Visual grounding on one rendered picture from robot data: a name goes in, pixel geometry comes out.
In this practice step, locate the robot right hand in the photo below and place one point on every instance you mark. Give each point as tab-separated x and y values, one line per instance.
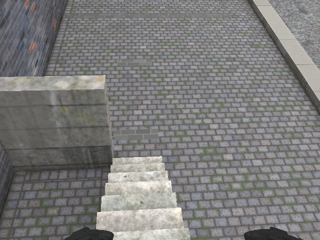
269	234

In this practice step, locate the robot left hand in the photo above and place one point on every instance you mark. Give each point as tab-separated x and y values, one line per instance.
90	234

